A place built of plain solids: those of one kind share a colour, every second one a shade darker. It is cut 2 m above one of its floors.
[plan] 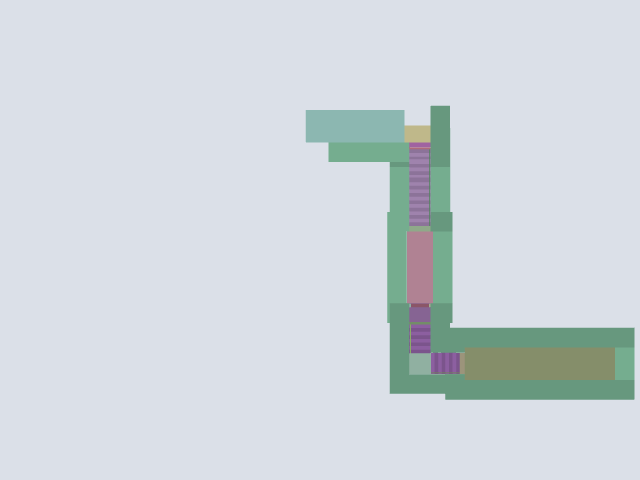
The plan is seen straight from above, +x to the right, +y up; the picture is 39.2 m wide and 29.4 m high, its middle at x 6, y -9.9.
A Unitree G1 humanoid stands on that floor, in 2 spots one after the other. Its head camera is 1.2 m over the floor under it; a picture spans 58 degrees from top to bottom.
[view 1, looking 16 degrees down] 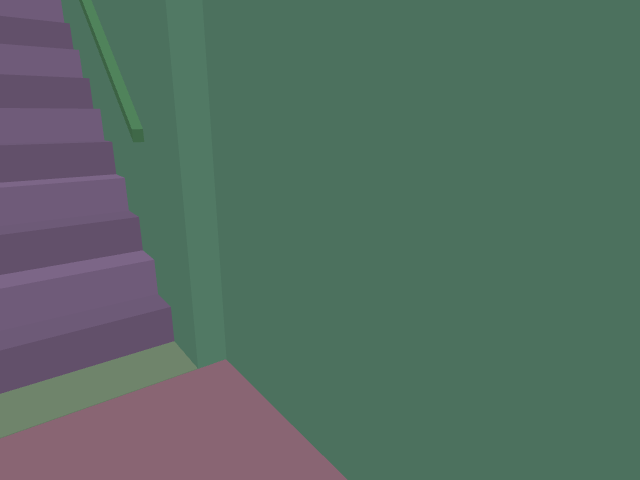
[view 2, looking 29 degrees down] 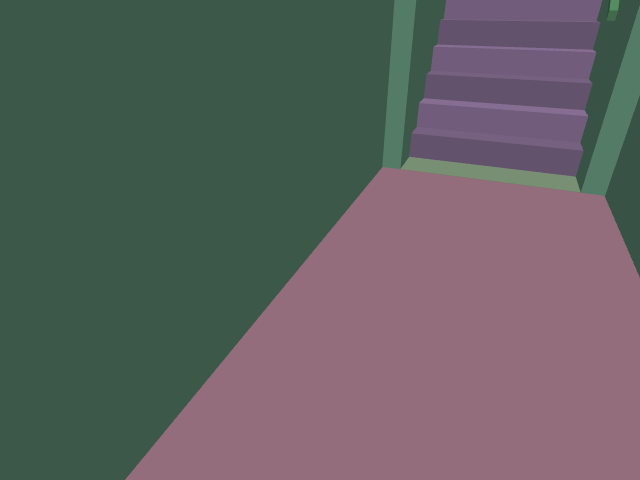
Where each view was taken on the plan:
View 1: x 12.12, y -11.24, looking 53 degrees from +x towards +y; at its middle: wall_concrete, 1.39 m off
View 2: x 12.12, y -12.73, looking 112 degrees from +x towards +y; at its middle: wall_concrete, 2.44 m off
